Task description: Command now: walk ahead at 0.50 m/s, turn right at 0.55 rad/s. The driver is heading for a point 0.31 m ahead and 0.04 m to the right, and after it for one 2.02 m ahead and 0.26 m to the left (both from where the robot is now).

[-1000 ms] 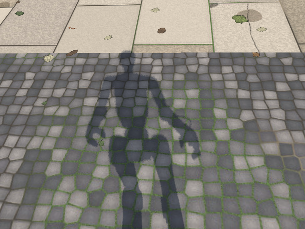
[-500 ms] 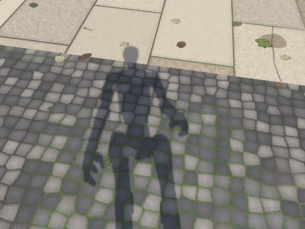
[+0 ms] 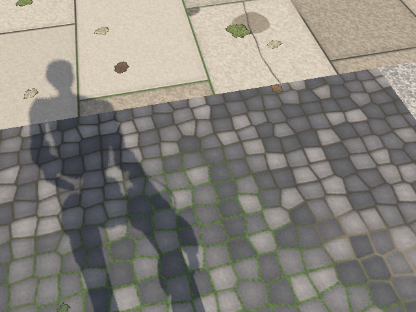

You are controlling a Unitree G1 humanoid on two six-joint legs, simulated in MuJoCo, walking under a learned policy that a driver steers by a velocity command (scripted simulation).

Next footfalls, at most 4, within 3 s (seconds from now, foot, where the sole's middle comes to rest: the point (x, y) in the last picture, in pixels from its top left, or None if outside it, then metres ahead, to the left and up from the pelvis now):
0.44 left None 0.41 0.02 -0.78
1.02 right None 0.38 -0.16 -0.78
1.46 left None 0.29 0.02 -0.78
2.88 left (202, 274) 0.56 0.03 -0.78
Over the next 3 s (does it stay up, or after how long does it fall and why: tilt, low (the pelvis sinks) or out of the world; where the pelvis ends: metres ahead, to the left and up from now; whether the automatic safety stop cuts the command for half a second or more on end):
stays up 0.51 -0.05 0.00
